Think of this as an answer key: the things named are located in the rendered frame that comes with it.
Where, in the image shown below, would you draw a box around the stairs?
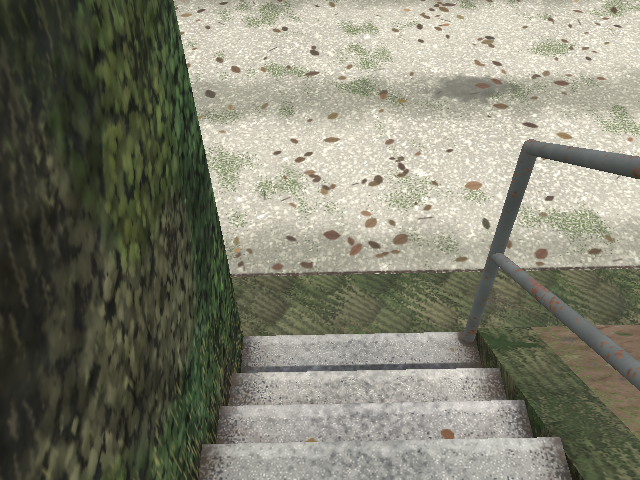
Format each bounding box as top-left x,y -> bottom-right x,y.
198,332 -> 572,480

